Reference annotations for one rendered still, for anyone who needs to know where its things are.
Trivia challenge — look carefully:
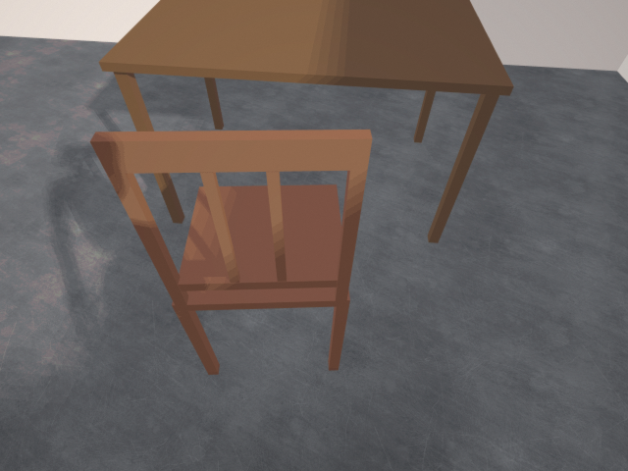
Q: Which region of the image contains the chair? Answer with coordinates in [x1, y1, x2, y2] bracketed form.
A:
[90, 130, 373, 375]

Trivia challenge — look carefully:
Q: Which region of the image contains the table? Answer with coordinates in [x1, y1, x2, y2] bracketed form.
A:
[99, 0, 514, 243]

